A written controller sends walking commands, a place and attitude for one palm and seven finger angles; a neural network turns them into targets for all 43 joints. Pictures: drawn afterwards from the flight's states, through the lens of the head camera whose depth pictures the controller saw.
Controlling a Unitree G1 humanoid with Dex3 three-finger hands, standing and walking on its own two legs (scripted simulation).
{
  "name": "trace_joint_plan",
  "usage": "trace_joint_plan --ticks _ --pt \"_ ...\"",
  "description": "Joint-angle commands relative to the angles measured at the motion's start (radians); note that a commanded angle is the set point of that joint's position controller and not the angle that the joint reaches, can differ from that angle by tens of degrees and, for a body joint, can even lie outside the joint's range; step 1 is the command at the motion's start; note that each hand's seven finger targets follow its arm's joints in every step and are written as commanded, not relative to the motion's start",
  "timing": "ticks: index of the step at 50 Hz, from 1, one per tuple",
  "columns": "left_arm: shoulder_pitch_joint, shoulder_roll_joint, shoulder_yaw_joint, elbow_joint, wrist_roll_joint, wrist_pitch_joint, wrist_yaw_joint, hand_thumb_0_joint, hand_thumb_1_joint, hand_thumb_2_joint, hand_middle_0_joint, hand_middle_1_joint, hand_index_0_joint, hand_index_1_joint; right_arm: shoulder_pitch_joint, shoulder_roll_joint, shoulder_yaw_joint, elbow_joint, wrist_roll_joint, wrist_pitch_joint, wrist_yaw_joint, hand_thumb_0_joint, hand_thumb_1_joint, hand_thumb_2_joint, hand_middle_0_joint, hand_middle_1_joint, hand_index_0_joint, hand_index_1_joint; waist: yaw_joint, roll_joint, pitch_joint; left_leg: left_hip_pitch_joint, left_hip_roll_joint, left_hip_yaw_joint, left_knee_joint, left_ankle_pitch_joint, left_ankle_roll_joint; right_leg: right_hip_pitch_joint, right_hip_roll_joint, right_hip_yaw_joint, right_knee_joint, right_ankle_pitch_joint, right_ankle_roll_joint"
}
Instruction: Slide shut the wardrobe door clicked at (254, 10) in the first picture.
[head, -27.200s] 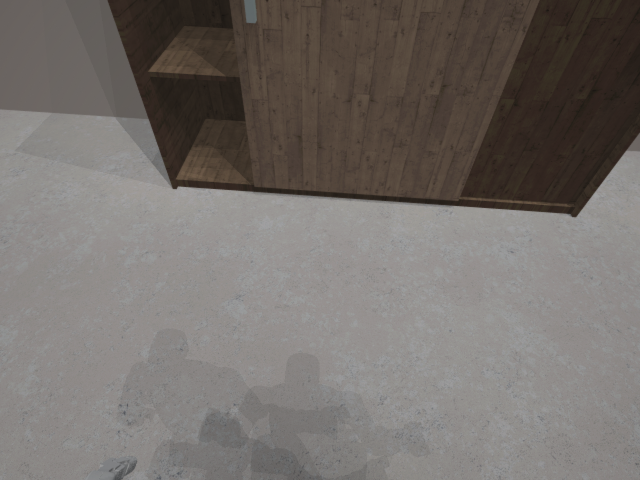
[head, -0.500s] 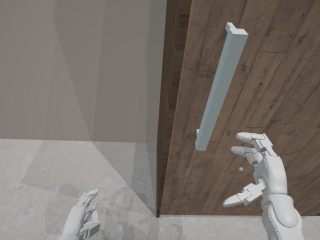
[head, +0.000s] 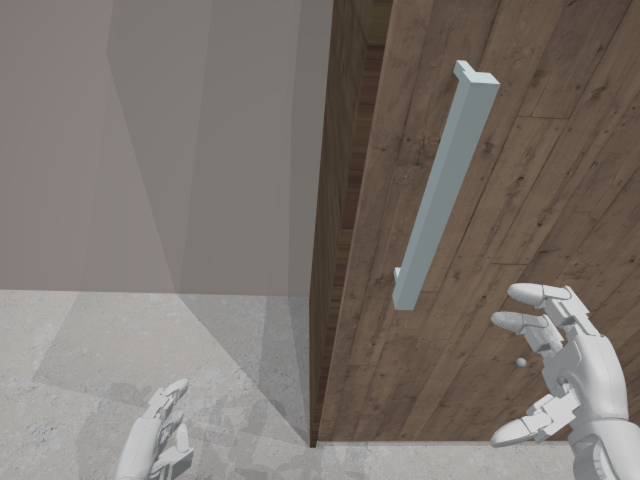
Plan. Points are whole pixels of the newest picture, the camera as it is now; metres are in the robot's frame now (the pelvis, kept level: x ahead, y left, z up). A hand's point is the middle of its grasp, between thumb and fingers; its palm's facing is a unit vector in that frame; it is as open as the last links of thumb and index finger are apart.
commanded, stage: draw the hand back to the body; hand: right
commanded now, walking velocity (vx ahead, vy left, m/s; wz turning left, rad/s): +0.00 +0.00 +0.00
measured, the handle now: (427, 205) +0.40 -0.11 +0.19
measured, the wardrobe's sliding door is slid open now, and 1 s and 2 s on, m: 0.00 0.00 0.00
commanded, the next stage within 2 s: step back with the hand held close in 1.32 s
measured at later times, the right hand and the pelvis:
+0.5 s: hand (585, 386) +0.20 -0.24 +0.14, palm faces +0.33 +0.89 -0.30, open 13.1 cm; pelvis +0.00 -0.02 +0.01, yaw +0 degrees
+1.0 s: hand out of the picture +0.19 -0.29 +0.17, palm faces +0.45 +0.81 -0.37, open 8.3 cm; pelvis +0.00 -0.02 +0.01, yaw +1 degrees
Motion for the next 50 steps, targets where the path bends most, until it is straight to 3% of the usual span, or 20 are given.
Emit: trace_joint_plan --ticks 1,4,7,12,13,14,16,18,21,24,28,34,40,43,45,47,50 --pt "-0.141 0.112 0.049 -0.163 -0.012 -0.073 0.008 0.0 0.9 0.9 -0.2 -0.3 -0.2 -0.3 -0.124 -0.155 -0.1 -0.21 0.033 -0.033 0.024 0.0 0.55 -0.2 0.25 1.15 0.25 1.15 -0.016 0.065 -0.036 0.034 0.001 -0.079 -0.12 0.162 -0.027 -0.038 0.033 0.03 -0.072 0.157 -0.036" --pt "-0.141 0.111 0.049 -0.172 -0.01 -0.092 0.009 0.0 0.9 0.9 -0.2 -0.3 -0.2 -0.3 -0.128 -0.172 -0.118 -0.297 0.032 -0.036 0.021 0.0 0.55 -0.2 0.25 1.15 0.25 1.15 -0.021 0.022 -0.084 0.052 0.0 -0.07 -0.107 0.189 -0.022 0.001 0.033 0.037 -0.073 0.183 -0.037" --pt "-0.135 0.111 0.048 -0.161 -0.01 -0.106 0.011 0.0 0.9 0.9 -0.2 -0.3 -0.2 -0.3 -0.12 -0.173 -0.122 -0.317 0.034 -0.04 0.019 0.0 0.55 -0.2 0.25 1.15 0.25 1.15 -0.015 0.029 -0.078 0.044 -0.005 -0.058 -0.105 0.196 -0.022 0.018 0.029 0.045 -0.079 0.19 -0.036" --pt "-0.147 0.116 0.043 -0.147 -0.015 -0.114 0.021 0.0 0.9 0.9 -0.2 -0.3 -0.2 -0.3 -0.119 -0.195 -0.158 -0.283 0.048 -0.013 0.039 0.0 0.369 -0.287 0.244 1.044 0.244 1.044 -0.019 0.022 -0.035 0.032 -0.006 -0.063 -0.124 0.138 -0.019 0.005 0.029 0.051 -0.093 0.146 -0.033" --pt "-0.168 0.104 0.066 -0.158 0.019 -0.084 0.019 0.0 0.9 0.9 -0.2 -0.3 -0.2 -0.3 -0.129 -0.307 -0.188 -0.379 -0.112 -0.058 -0.123 0.0 0.332 -0.305 0.242 1.023 0.242 1.023 -0.053 0.021 0.034 0.042 0.009 -0.108 -0.182 0.118 -0.015 -0.012 0.025 0.041 -0.105 0.145 -0.03" --pt "-0.161 0.094 0.063 -0.163 0.028 -0.07 0.013 0.0 0.9 0.9 -0.2 -0.3 -0.2 -0.3 -0.039 -0.204 -0.124 -0.334 -0.134 -0.06 -0.182 0.0 0.296 -0.322 0.241 1.001 0.241 1.001 -0.034 0.037 0.053 0.033 0.02 -0.094 -0.186 0.099 -0.015 0.001 0.024 0.034 -0.111 0.13 -0.028" --pt "-0.153 0.088 0.062 -0.159 0.033 -0.037 0.003 0.0 0.9 0.9 -0.2 -0.3 -0.2 -0.3 0.01 -0.174 -0.083 -0.341 -0.173 -0.075 -0.246 0.0 0.224 -0.357 0.239 0.959 0.239 0.959 -0.031 0.022 0.052 0.051 0.023 -0.089 -0.185 0.109 -0.012 0.027 0.016 0.034 -0.124 0.138 -0.03" --pt "-0.156 0.089 0.067 -0.164 0.035 -0.011 -0.003 0.0 0.9 0.9 -0.2 -0.3 -0.2 -0.3 0.02 -0.187 -0.082 -0.387 -0.193 -0.094 -0.279 0.0 0.151 -0.393 0.236 0.916 0.236 0.916 -0.032 -0.004 0.015 0.076 0.021 -0.089 -0.181 0.11 -0.011 0.057 0.013 0.032 -0.145 0.142 -0.029" --pt "-0.163 0.089 0.07 -0.163 0.039 0.008 0.0 0.0 0.9 0.9 -0.2 -0.3 -0.2 -0.3 -0.028 -0.212 -0.092 -0.428 -0.217 -0.113 -0.312 0.0 0.043 -0.445 0.232 0.853 0.232 0.853 -0.024 -0.014 0.013 0.091 0.018 -0.086 -0.193 0.089 -0.01 0.076 0.011 0.037 -0.17 0.127 -0.029" --pt "-0.166 0.086 0.072 -0.158 0.042 0.027 0.002 0.0 0.9 0.9 -0.2 -0.3 -0.2 -0.3 0.006 -0.222 -0.119 -0.398 -0.224 -0.116 -0.327 0.0 -0.066 -0.497 0.229 0.789 0.229 0.789 -0.028 0.038 0.012 0.111 0.015 -0.08 -0.194 0.115 -0.011 0.091 0.009 0.036 -0.184 0.154 -0.032" --pt "-0.171 0.082 0.071 -0.152 0.044 0.043 -0.002 0.0 0.9 0.9 -0.2 -0.3 -0.2 -0.3 0.019 -0.219 -0.129 -0.413 -0.231 -0.122 -0.335 0.0 -0.211 -0.567 0.224 0.704 0.224 0.704 -0.034 -0.023 0.017 0.133 0.013 -0.075 -0.185 0.151 -0.004 0.104 0.006 0.048 -0.201 0.192 -0.024" --pt "-0.171 0.083 0.078 -0.153 0.046 0.064 -0.01 0.0 0.9 0.9 -0.2 -0.3 -0.2 -0.3 0.062 -0.229 -0.163 -0.409 -0.23 -0.121 -0.335 0.0 -0.429 -0.673 0.216 0.576 0.216 0.576 -0.04 0.017 0.023 0.151 0.007 -0.069 -0.182 0.197 -0.005 0.11 0.002 0.048 -0.206 0.245 -0.019" --pt "-0.176 0.086 0.081 -0.158 0.043 0.084 -0.012 0.0 0.9 0.9 -0.2 -0.3 -0.2 -0.3 0.069 -0.26 -0.216 -0.424 -0.224 -0.119 -0.335 0.0 -0.646 -0.777 0.209 0.449 0.209 0.449 -0.045 -0.011 0.034 0.166 0.007 -0.069 -0.184 0.207 -0.003 0.104 -0.003 0.051 -0.213 0.262 -0.012" --pt "-0.172 0.083 0.083 -0.157 0.043 0.089 -0.011 0.0 0.9 0.9 -0.2 -0.3 -0.2 -0.3 0.087 -0.26 -0.232 -0.421 -0.219 -0.121 -0.336 0.0 -0.755 -0.83 0.205 0.385 0.205 0.385 -0.047 0.014 0.03 0.166 0.005 -0.07 -0.187 0.229 -0.004 0.109 -0.001 0.044 -0.207 0.28 -0.015" --pt "-0.176 0.086 0.085 -0.156 0.041 0.09 -0.011 0.0 0.9 0.9 -0.2 -0.3 -0.2 -0.3 0.062 -0.278 -0.247 -0.451 -0.22 -0.124 -0.339 0.0 -0.827 -0.865 0.202 0.342 0.202 0.342 -0.045 -0.039 0.02 0.173 0.009 -0.075 -0.189 0.22 -0.002 0.114 0.0 0.045 -0.207 0.271 -0.012" --pt "-0.171 0.082 0.086 -0.152 0.043 0.088 -0.01 0.0 0.9 0.9 -0.2 -0.3 -0.2 -0.3 0.094 -0.276 -0.258 -0.432 -0.218 -0.125 -0.342 0.0 -0.9 -0.9 0.2 0.3 0.2 0.3 -0.049 -0.018 0.028 0.169 0.007 -0.071 -0.191 0.224 -0.002 0.113 0.0 0.045 -0.209 0.275 -0.013" --pt "-0.178 0.088 0.086 -0.148 0.041 0.09 -0.012 0.0 0.9 0.9 -0.2 -0.3 -0.2 -0.3 0.068 -0.247 -0.22 -0.426 -0.22 -0.119 -0.341 0.0 -0.9 -0.9 0.2 0.3 0.2 0.3 -0.039 -0.026 0.055 0.15 0.008 -0.071 -0.201 0.197 -0.003 0.113 -0.003 0.046 -0.213 0.254 -0.014"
